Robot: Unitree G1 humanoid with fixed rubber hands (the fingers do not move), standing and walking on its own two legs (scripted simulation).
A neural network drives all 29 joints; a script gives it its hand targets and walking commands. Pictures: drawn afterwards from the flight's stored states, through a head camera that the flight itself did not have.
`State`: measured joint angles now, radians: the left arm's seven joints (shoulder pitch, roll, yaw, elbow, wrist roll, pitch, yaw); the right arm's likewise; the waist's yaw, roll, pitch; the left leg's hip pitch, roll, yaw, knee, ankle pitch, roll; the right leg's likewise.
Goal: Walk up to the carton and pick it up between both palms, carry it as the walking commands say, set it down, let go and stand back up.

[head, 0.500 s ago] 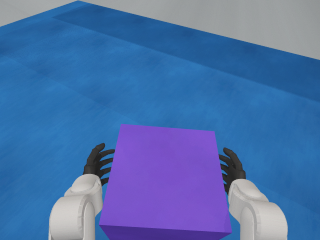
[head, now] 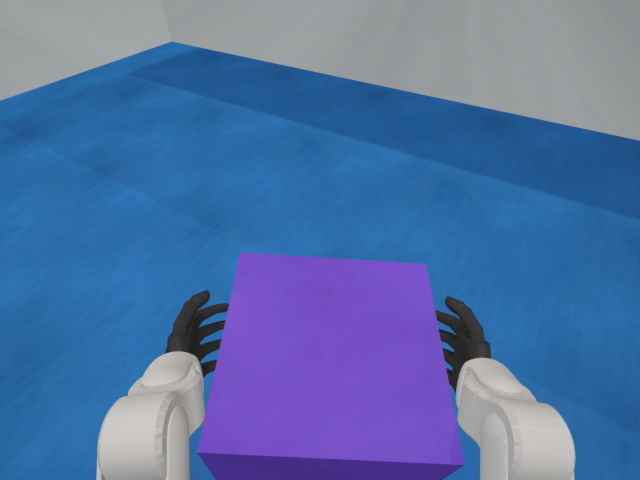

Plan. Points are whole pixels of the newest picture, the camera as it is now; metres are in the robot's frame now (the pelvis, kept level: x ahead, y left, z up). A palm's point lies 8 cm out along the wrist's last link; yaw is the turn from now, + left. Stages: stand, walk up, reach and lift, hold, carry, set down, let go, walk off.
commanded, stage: carry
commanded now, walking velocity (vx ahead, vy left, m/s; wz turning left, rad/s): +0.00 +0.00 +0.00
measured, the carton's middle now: (323, 388) +0.24 +0.00 +0.03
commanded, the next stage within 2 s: none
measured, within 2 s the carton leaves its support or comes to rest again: neither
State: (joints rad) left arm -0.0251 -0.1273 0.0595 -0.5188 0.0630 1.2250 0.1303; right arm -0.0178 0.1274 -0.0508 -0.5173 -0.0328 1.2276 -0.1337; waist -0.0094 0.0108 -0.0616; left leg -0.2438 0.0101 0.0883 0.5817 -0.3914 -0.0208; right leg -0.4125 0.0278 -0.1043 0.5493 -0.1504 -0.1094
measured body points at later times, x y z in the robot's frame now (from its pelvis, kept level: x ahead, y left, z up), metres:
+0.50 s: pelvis -0.02 +0.02 +0.00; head -0.06 +0.01 +0.45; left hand +0.22 +0.17 +0.10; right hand +0.22 -0.13 +0.10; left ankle -0.02 +0.13 -0.73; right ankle +0.09 -0.05 -0.73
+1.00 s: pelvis +0.00 +0.03 +0.00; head -0.02 +0.02 +0.45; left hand +0.25 +0.18 +0.09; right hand +0.25 -0.12 +0.09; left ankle -0.02 +0.13 -0.73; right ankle +0.09 -0.04 -0.73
